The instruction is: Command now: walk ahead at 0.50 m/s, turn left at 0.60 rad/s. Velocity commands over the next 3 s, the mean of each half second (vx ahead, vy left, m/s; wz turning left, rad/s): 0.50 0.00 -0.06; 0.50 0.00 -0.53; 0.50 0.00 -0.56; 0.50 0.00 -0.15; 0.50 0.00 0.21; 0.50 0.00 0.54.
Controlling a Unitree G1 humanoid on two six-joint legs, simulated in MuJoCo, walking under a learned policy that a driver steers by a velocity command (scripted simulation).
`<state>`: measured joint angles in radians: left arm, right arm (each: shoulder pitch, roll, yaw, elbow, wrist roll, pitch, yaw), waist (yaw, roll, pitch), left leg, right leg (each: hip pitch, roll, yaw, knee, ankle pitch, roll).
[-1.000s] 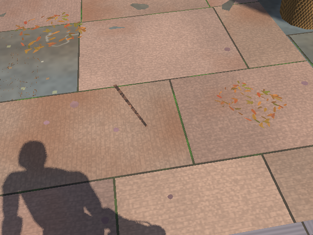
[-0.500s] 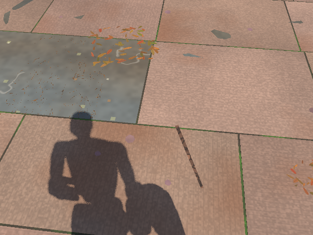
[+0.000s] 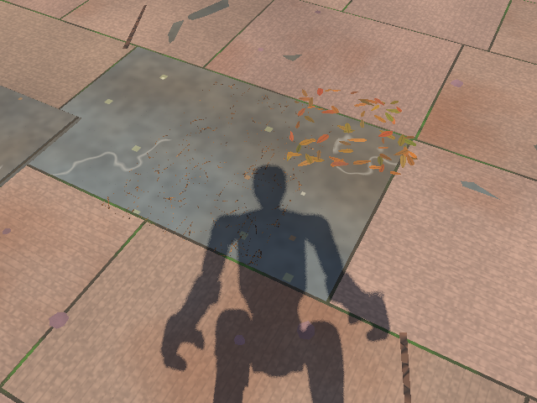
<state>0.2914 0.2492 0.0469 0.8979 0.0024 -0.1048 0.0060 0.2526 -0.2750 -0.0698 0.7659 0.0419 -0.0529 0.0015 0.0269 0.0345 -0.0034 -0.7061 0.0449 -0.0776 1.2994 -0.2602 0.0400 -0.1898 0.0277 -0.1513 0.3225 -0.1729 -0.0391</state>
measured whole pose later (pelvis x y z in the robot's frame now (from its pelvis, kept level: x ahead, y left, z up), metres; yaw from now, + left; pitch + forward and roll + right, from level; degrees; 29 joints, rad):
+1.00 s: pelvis +0.51 -0.08 +0.00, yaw -24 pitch +3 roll +1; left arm 0.31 0.25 0.08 0.77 -0.01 -0.05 -0.01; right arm 0.11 -0.28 -0.08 0.72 -0.01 -0.11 -0.02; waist 0.04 0.02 0.02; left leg -0.65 0.10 -0.05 1.04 -0.25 -0.02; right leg -0.27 0.09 0.04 0.40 -0.18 -0.10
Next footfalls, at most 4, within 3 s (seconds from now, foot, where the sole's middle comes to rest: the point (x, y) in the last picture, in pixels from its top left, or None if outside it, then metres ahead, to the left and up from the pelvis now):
0.26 left None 0.31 0.16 -0.78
0.78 right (350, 391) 0.53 -0.16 -0.78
1.26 left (320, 273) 0.87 -0.10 -0.78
1.74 right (448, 273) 0.88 -0.47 -0.78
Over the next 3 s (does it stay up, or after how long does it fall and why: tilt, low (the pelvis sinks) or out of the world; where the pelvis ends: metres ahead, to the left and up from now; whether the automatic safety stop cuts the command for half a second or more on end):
stays up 1.37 -0.71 0.00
